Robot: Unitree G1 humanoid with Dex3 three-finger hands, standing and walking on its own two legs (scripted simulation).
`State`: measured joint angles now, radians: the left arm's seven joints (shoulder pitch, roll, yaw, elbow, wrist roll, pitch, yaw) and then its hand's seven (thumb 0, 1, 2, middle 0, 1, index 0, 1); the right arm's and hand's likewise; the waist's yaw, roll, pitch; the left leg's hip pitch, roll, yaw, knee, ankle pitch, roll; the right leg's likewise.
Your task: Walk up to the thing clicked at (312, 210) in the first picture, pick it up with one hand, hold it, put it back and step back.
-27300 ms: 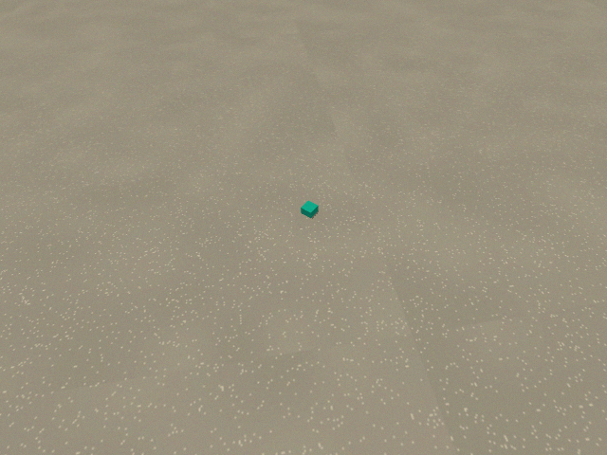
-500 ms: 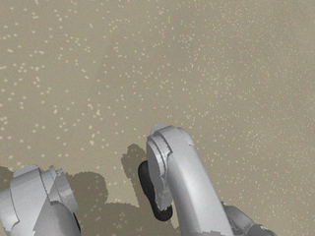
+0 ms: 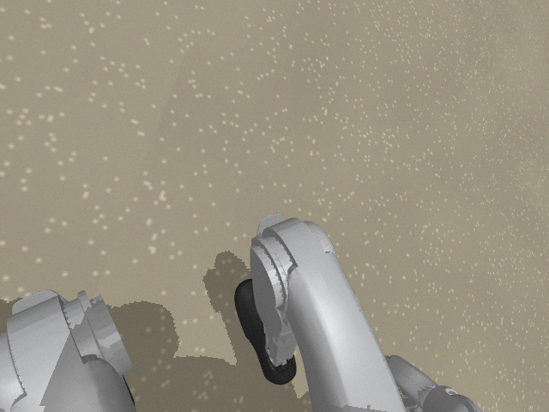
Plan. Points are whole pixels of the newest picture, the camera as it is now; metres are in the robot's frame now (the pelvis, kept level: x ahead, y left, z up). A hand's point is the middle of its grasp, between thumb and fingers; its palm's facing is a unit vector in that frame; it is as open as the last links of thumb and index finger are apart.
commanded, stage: open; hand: left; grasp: from above
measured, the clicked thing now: out of the picture +0.43 +0.37 -0.27
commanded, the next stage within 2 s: withdraw in 0.74 s
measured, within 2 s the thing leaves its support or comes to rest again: neither
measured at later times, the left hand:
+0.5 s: hand out of the picture +0.42 +0.36 -0.24, palm faces -0.42 -0.19 -0.88, open 12.4 cm
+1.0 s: hand out of the picture +0.43 +0.36 -0.23, palm faces -0.39 -0.18 -0.90, open 13.6 cm
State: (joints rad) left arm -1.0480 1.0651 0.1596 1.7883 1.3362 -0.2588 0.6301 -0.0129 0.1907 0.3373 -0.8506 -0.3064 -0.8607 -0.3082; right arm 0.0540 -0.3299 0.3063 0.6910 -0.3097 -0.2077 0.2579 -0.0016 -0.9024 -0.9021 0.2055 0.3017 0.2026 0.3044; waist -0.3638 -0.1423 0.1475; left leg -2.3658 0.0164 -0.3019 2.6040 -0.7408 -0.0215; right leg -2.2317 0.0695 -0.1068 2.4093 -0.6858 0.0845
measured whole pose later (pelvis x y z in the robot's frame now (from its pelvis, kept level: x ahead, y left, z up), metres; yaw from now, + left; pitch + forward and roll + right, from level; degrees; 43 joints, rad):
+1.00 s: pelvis +0.00 +0.00 +0.00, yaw +0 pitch +27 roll -15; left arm -1.02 1.05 0.18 1.68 1.32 -0.26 0.58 0.00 -0.43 0.93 -0.17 -0.91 -0.16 -0.92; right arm 0.07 -0.34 0.28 0.68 -0.29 -0.22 0.27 0.00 -0.90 -0.90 0.21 0.30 0.20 0.30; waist -0.35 -0.14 0.14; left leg -2.36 0.01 -0.30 2.59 -0.74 -0.03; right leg -2.23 0.06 -0.11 2.40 -0.69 0.08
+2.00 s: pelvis -0.01 -0.01 +0.03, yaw +6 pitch +34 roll -10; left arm -0.97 0.83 0.14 1.35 1.25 -0.20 0.34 0.00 -0.23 0.90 -0.24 -0.77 -0.23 -0.78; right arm 0.18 -0.27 0.09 0.69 -0.14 -0.02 0.14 0.00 -0.90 -0.90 0.21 0.30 0.20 0.30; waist -0.25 0.01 -0.05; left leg -2.37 0.00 -0.18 2.41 -0.65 -0.02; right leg -2.26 0.01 -0.03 2.31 -0.66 0.06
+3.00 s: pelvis +0.05 -0.01 +0.38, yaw +15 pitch +17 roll -4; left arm 0.32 0.25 0.07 -0.01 -0.05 0.44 0.08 0.01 0.90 0.90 -0.21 -0.30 -0.20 -0.30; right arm 0.25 -0.20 0.06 0.54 0.04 -0.15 -0.15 0.01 -0.90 -0.90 0.21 0.30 0.20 0.30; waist -0.07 0.04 -0.18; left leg -1.01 0.06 -0.08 1.24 -0.54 -0.03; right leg -0.94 -0.02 -0.06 1.17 -0.53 0.04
